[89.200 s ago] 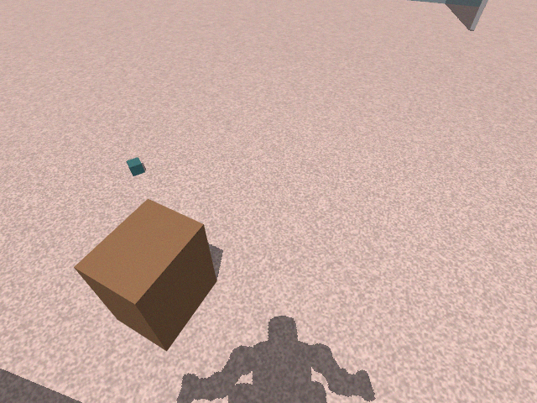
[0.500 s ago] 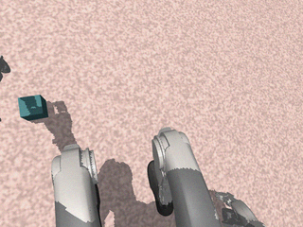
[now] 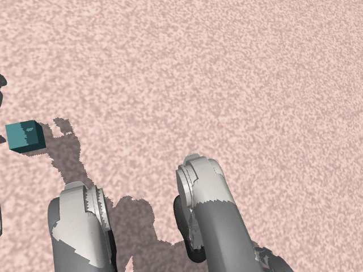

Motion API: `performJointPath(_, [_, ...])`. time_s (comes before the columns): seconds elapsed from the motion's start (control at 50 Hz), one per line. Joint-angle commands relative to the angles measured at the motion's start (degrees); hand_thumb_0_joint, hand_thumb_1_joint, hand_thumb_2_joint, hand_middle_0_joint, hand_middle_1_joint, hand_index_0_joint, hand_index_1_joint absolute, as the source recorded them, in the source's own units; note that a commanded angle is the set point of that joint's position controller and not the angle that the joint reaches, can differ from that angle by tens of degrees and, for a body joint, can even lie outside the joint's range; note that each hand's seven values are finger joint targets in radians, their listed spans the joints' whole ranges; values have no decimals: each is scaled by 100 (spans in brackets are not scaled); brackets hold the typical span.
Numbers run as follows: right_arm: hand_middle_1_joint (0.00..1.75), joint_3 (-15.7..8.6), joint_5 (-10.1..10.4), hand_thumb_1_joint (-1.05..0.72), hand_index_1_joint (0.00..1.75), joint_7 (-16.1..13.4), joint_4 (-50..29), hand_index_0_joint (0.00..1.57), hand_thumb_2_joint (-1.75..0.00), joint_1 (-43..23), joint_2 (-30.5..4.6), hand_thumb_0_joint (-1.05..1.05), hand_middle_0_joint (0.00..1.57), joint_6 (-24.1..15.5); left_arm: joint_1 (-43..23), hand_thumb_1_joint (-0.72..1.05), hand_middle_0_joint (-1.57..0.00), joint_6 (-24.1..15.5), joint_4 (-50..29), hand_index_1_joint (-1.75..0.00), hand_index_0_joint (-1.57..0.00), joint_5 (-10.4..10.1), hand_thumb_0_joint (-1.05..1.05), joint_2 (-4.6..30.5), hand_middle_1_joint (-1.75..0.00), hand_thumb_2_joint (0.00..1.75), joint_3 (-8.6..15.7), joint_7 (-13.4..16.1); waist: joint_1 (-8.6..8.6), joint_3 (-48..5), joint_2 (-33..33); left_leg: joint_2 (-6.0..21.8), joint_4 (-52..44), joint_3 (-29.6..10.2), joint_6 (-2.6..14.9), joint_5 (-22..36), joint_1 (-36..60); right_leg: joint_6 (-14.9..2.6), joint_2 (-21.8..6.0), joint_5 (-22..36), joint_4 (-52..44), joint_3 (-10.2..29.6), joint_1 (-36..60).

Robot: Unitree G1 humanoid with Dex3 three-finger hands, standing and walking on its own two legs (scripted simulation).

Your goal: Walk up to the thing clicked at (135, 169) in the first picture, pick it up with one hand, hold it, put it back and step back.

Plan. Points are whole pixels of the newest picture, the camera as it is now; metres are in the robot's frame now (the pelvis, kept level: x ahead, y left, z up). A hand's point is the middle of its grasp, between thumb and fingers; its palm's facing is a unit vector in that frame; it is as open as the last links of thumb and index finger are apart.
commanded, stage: home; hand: left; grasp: from above
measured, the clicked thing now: (26, 137) +0.48 +0.30 -0.31
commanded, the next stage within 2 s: none
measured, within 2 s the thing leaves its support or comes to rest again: neither
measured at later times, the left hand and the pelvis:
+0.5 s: hand out of the picture +0.31 +0.26 +0.07, palm faces -0.20 -0.72 -0.67, open 7.6 cm; pelvis +0.01 +0.00 +0.17, yaw +5 degrees
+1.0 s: hand out of the picture +0.23 +0.21 +0.28, palm faces +0.19 -0.95 -0.24, open 7.4 cm; pelvis +0.06 +0.00 +0.34, yaw +8 degrees
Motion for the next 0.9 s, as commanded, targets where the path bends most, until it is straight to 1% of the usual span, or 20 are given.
performJointPath(0.0, [30,-769,187,-89,30,-46,-145,20,-90,1200,-1522,0,20,-84,-1180,19,-21,311,-1535,-46,-19,-797,0,1373,-45,81,210,-217,411,-4650,1744,-20,-2050,585,208,600,3657,-593,24,823,-1542,-519,2369])
performJointPath(0.02, [30,-794,235,-89,30,-38,-199,20,-90,1201,-1447,0,20,-66,-1001,27,-20,351,-1890,-44,-19,-961,0,1171,-43,82,88,-386,438,-4854,1831,-6,-2163,617,205,722,3846,-581,44,941,-1663,-495,2670])
performJointPath(0.06, [30,-916,362,-90,30,-58,-304,20,-90,1279,-1495,0,20,10,-298,37,-20,496,-2481,-39,-19,-1383,0,966,-38,80,92,-699,563,-5095,1585,1,-2379,577,206,865,4157,-552,33,1095,-1883,-469,3036])
performJointPath(0.1, [30,-974,474,-90,30,-91,-435,20,-90,1167,-1476,0,20,89,485,53,-19,678,-3169,-34,-19,-1964,0,656,-33,83,74,-1009,655,-4938,1192,-2,-2636,534,226,819,4176,-527,48,1086,-2152,-422,3276])
performJointPath(0.12, [30,-1029,537,-90,30,-137,-508,20,-90,1085,-1440,0,20,117,467,61,-20,717,-3972,-33,-19,-2262,0,590,-33,85,91,-1142,675,-5042,1275,2,-2779,513,229,831,4247,-525,46,1134,-2257,-402,3417])
performJointPath(0.14, [30,-1035,568,-90,30,-187,-525,20,-90,987,-1397,0,20,137,854,69,-19,816,-4001,-29,-19,-2569,0,334,-29,82,66,-1275,656,-4728,969,14,-2859,493,252,817,4218,-501,52,1160,-2432,-381,3499])
performJointPath(0.16, [30,-1031,599,-90,30,-240,-571,20,-90,888,-1360,0,20,141,862,77,-19,864,-4496,-29,-19,-2835,0,249,-29,84,31,-1410,635,-4618,834,23,-2939,452,266,792,4186,-512,57,1153,-2523,-373,3557])
performJointPath(0.2, [30,-1009,653,-90,30,-345,-584,20,-90,749,-1281,0,20,145,1499,90,-20,971,-4684,-30,-20,-3217,0,-5,-30,90,-3,-1619,644,-4102,456,39,-3104,425,279,839,4162,-513,40,1178,-2774,-324,3740])
performJointPath(0.22, [30,-1012,673,-90,30,-389,-623,20,-90,691,-1202,0,20,140,1773,90,-20,990,-4905,-30,-20,-3368,0,-49,-30,90,-4,-1700,728,-4034,414,66,-3220,457,282,926,4318,-504,41,1224,-2923,-275,3884])
performJointPath(0.24, [30,-1032,693,-90,30,-423,-709,20,-90,619,-1172,0,20,129,1712,90,-20,995,-5357,-30,-20,-3500,0,-13,-30,90,10,-1770,786,-4215,533,84,-3336,458,273,971,4517,-504,19,1249,-3005,-224,4058])
performJointPath(0.26, [30,-1067,703,-90,30,-472,-734,20,-90,571,-1201,0,20,125,1809,90,-20,1019,-5645,-30,-20,-3644,0,12,-30,90,160,-1791,848,-4205,588,69,-3461,404,242,894,4742,-542,-20,1109,-3150,-209,4059])
performJointPath(0.32, [30,-1045,775,-90,30,-538,-880,20,-90,275,-1052,0,20,59,2588,90,-20,1126,-5764,-30,-20,-4052,0,-513,-30,90,-26,-1858,921,-3757,590,144,-3974,377,215,685,5067,-524,-38,919,-3449,-175,4213])
performJointPath(0.38, [30,-1021,815,-90,30,-634,-1016,20,-90,82,-997,0,20,-34,3034,90,-20,1292,-6284,-30,-20,-4413,0,-663,-30,90,31,-1829,1005,-3628,775,170,-4486,345,190,350,5502,-526,-46,660,-3839,-141,4535])
performJointPath(0.4, [30,-1033,841,-90,30,-660,-1071,20,-90,2,-967,0,20,-72,3331,90,-20,1382,-6341,-30,-20,-4542,0,-901,-30,90,-80,-1836,992,-3478,693,179,-4677,332,181,250,5637,-521,-49,574,-4008,-130,4619])
performJointPath(0.44, [30,-1016,869,-90,30,-728,-1144,20,-90,-132,-978,0,20,-159,3540,90,-20,1550,-6771,-30,-20,-4816,0,-949,-30,90,-13,-1815,1008,-3493,762,174,-5019,260,170,76,5986,-514,-55,459,-4278,-105,4920])
performJointPath(0.48, [30,-980,893,-90,30,-793,-1219,20,-90,-266,-903,0,20,-236,3923,90,-20,1725,-7025,-30,-20,-5162,0,-1234,-30,90,-164,-1819,952,-3269,661,170,-5235,273,169,82,6180,-500,-48,430,-4578,-74,5172])
performJointPath(0.62, [30,-841,950,-90,30,-1057,-1459,20,-90,-410,-736,0,20,-497,4925,90,-20,2229,-7889,-30,-20,-6209,0,-1525,-30,90,-99,-1718,889,-2884,524,142,-6049,339,181,290,7141,-471,-63,534,-5600,84,6271])
performJointPath(0.72, [30,-699,968,-90,30,-1242,-1536,20,-90,-220,-569,0,20,-630,5886,90,-20,2615,-8182,-30,-20,-6693,0,-1849,-30,90,-64,-1636,960,-2549,433,156,-6760,279,140,780,7954,-469,-59,951,-6302,89,7134])
performJointPath(0.74, [30,-678,954,-90,30,-1284,-1526,20,-90,-179,-543,0,20,-658,5940,90,-20,2690,-8277,-30,-20,-6763,0,-1990,-30,90,-160,-1644,911,-2425,451,161,-6894,275,131,906,8030,-463,-55,1066,-6424,78,7258])
performJointPath(0.88, [30,-547,960,-90,30,-1624,-1716,20,-90,88,-430,0,20,-897,7077,90,-20,3196,-8889,-30,-20,-7353,0,-2360,-30,90,-8,-1677,1041,-1797,306,142,-7815,292,94,1345,8875,-437,-31,1420,-7429,27,8395])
